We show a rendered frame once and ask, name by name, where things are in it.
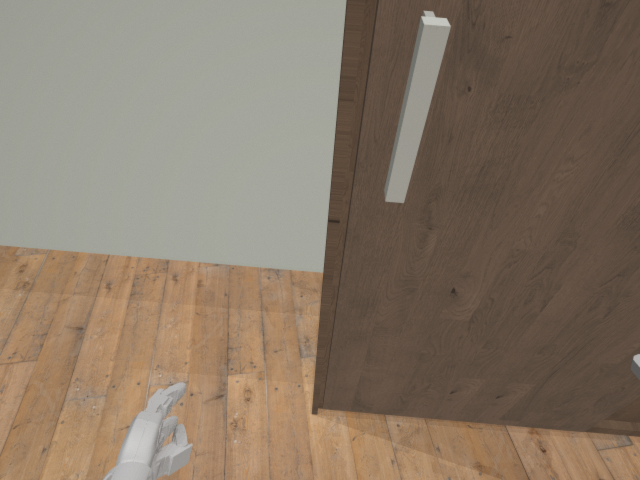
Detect handle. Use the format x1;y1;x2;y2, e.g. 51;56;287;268
384;11;451;203

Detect wardrobe door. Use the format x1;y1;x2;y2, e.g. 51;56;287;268
604;397;640;423
323;0;640;432

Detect left robot hand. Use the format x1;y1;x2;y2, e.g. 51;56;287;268
115;382;193;480

